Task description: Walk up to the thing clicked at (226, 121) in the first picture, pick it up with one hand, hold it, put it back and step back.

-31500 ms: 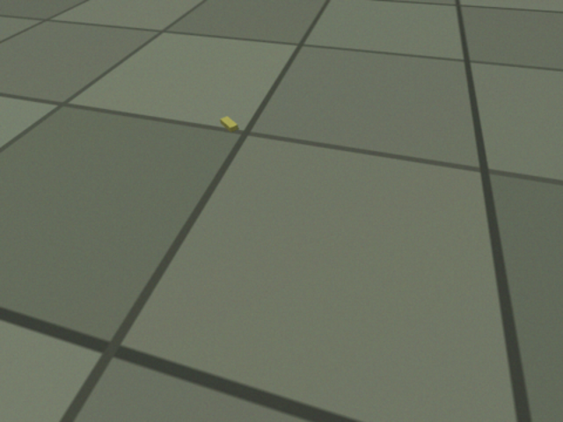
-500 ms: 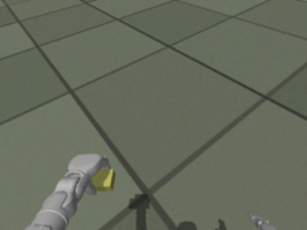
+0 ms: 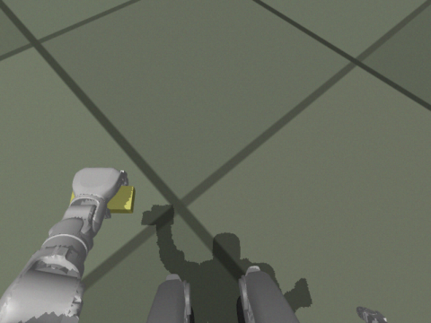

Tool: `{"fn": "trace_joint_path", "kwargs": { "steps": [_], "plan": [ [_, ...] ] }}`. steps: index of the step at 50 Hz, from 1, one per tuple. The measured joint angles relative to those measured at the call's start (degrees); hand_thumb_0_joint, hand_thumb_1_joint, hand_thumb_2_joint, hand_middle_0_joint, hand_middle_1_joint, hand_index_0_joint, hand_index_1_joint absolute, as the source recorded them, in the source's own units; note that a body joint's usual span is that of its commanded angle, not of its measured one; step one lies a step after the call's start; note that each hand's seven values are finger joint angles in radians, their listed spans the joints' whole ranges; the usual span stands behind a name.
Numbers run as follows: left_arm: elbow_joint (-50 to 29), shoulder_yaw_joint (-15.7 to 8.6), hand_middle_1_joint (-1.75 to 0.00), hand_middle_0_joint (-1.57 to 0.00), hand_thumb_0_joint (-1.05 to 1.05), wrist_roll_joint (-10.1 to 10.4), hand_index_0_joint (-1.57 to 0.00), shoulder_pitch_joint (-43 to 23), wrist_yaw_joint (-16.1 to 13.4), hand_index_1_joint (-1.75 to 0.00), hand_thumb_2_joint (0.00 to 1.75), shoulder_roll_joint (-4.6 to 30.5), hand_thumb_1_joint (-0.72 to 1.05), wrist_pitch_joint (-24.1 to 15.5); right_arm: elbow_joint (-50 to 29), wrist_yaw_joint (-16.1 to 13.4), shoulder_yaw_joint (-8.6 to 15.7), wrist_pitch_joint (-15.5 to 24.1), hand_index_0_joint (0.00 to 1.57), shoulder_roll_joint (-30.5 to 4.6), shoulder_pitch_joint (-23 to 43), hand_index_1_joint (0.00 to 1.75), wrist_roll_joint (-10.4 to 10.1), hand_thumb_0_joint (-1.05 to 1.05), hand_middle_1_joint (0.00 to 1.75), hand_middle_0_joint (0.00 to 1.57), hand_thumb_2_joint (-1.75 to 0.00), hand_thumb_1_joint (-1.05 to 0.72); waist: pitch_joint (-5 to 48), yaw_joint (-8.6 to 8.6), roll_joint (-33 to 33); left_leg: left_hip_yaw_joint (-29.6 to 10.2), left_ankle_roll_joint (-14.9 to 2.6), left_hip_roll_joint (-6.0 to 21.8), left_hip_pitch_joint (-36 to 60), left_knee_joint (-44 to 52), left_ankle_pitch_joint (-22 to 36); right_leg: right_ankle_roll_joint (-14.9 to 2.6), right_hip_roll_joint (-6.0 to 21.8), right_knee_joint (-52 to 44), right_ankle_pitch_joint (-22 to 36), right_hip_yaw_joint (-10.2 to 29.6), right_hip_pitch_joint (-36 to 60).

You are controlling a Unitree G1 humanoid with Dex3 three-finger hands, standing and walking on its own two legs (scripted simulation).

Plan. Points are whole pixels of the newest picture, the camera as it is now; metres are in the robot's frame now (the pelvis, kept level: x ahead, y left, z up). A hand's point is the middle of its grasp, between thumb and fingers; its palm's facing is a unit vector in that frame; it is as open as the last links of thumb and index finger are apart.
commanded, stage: crouch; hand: left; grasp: from above
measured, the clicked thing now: (104, 199) +0.41 +0.24 -0.13
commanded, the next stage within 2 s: lower in 1.42 s
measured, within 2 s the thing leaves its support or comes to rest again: neither
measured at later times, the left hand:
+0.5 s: hand (130, 213) +0.44 +0.23 -0.33, palm faces -0.47 +0.03 -0.88, open 8.2 cm
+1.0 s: hand (138, 215) +0.47 +0.24 -0.44, palm faces -0.47 +0.00 -0.88, open 8.2 cm
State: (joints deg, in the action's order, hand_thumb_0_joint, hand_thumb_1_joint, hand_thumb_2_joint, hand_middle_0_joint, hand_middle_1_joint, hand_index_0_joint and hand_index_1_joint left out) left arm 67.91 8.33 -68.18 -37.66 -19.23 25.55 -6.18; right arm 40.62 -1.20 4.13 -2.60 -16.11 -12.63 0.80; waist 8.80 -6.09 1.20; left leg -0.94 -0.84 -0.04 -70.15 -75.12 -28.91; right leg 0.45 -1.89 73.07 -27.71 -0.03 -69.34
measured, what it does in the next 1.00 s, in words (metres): lowers itself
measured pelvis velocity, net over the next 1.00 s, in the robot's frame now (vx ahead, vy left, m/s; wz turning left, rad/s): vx -0.02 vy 0.00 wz -0.08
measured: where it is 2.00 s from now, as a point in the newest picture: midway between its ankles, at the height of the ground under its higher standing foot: outside the picture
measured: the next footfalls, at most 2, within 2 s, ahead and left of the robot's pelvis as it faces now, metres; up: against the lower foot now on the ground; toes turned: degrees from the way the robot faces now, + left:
none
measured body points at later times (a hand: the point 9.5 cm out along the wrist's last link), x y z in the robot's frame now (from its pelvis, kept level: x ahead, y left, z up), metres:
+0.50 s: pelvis -0.02 +0.00 -0.18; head +0.21 +0.03 +0.21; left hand +0.46 +0.23 -0.28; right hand +0.02 -0.27 -0.30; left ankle +0.05 +0.11 -0.61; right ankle +0.06 -0.12 -0.61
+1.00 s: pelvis -0.02 +0.00 -0.26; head +0.24 +0.04 +0.11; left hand +0.49 +0.23 -0.38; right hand +0.00 -0.28 -0.36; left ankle +0.05 +0.11 -0.61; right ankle +0.06 -0.12 -0.61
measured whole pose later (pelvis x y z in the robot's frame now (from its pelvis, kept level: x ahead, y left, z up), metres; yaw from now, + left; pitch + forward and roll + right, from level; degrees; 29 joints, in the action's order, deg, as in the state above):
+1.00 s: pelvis -0.02 +0.00 -0.26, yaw -4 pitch +38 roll -7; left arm 83.2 -3.9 -73.8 -58.2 -21.6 40.8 -11.6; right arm 40.1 7.5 -1.6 2.6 -15.1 -10.6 7.1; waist 4.4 -15.0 0.6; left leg -4.4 -1.3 -0.6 -126.0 -127.7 -40.4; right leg 0.7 -1.8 123.1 -38.9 -4.7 -123.1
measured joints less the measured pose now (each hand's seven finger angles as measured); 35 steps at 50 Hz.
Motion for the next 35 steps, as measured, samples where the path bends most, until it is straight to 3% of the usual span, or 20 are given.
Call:
{"fn": "trace_joint_path", "kwargs": {
  "steps": [8,17,26,35],
  "plan": [
    [3.14,-2.77,-0.29,-0.85,0.0,1.54,-0.87,-6.61,0.76,-0.26,0.19,1.89,0.31,1.48,1.48,-0.24,-0.46,1.48,0.2,1.48,-2.4,0.3,0.88,0.01,0.3,0.2,-0.89,-0.9,1.72,-2.62,1.81,-0.03,-0.41,-0.28,-18.76,-15.54,-3.71,0.27,0.15,15.34,-3.75,-0.38,-18.53],
    [6.84,-6.54,-0.27,-0.86,0.0,0.0,-0.89,-10.42,1.8,-0.24,0.19,5.25,0.31,-1.23,0.97,1.28,-2.63,2.8,0.21,2.86,-1.91,0.3,1.92,0.01,0.3,0.21,-0.89,-0.9,2.13,-5.1,2.46,-0.48,-0.64,-0.55,-33.64,-28.5,-6.64,0.39,0.32,28.04,-6.84,-1.15,-33.04],
    [7.54,-9.01,-0.26,-0.87,0.0,-3.04,-0.9,-13.29,0.17,-0.23,0.2,8.9,0.3,-4.09,0.49,3.99,-3.69,4.73,0.21,2.27,1.01,0.3,3.8,0.0,0.3,0.21,-0.89,-0.9,1.22,-5.81,1.01,-1.96,-0.2,-1.0,-44.75,-38.44,-9.16,0.04,0.68,37.37,-9.6,-2.86,-43.34],
    [9.27,-9.88,-0.26,-0.88,0.0,-3.88,-0.91,-15.93,-1.53,-0.23,0.21,10.62,0.29,-4.07,-0.22,6.3,-3.42,5.44,0.2,1.47,3.23,0.3,5.27,0.0,0.3,0.21,-0.9,-0.91,-0.75,-6.08,-0.09,-2.84,-0.19,-0.94,-49.67,-44.66,-11.06,0.03,0.55,42.9,-11.29,-3.87,-47.83]
  ]
}}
